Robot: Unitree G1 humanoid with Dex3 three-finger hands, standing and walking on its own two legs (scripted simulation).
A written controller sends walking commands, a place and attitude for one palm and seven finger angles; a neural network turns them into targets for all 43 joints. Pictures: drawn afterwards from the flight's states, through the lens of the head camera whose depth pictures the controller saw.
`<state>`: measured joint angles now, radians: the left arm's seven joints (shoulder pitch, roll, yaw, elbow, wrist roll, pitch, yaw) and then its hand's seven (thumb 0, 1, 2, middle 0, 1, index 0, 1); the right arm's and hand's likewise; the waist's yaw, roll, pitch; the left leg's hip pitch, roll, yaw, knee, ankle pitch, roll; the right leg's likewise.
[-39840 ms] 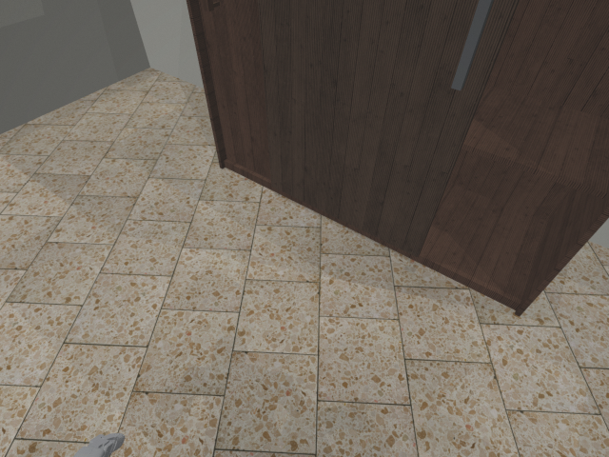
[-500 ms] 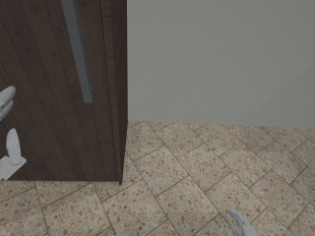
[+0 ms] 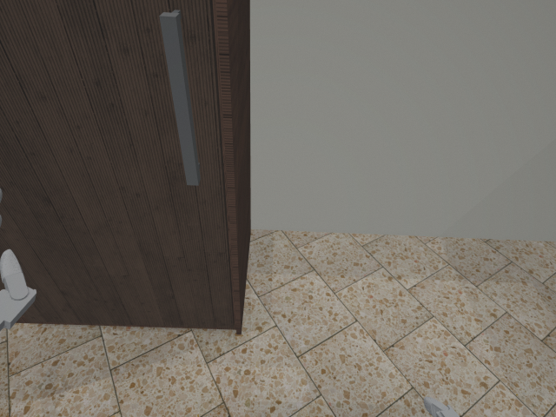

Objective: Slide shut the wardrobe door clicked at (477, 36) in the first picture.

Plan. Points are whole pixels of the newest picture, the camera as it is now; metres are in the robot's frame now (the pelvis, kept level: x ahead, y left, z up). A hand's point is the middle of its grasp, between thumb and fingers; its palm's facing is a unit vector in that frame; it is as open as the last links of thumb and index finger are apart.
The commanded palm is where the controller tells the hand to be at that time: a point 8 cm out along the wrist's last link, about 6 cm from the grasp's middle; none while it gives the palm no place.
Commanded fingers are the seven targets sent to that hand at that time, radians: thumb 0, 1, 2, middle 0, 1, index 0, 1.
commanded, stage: stop stepping back and stand still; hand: left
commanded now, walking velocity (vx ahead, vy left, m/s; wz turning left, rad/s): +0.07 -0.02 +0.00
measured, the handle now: (186, 107) +0.61 +0.24 +0.18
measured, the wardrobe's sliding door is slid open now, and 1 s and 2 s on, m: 0.01 0.01 0.01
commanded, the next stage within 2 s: let the arm hang, fingers relaxed in 0.58 s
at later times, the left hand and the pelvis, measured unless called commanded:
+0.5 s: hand (15, 292) +0.20 +0.32 +0.15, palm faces +0.46 -0.76 -0.45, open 7.4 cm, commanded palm +0.13 +0.35 +0.18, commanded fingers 0.00 0.90 0.90 -0.20 -0.30 -0.20 -0.30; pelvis +0.00 +0.05 -0.01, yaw +0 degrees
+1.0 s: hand out of the picture +0.03 +0.24 -0.17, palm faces -0.05 -0.98 -0.20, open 7.4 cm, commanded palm none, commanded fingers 0.00 0.90 0.90 -0.20 -0.30 -0.20 -0.30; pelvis -0.03 +0.05 -0.01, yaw +2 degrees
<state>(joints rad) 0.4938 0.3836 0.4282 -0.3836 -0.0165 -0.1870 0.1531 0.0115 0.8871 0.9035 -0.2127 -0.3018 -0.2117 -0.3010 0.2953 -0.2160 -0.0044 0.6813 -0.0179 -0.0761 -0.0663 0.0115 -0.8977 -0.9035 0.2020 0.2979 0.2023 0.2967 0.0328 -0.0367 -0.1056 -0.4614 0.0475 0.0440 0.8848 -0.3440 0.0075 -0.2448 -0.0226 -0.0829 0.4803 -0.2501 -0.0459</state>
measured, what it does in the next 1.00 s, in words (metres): steps on the spot: left foot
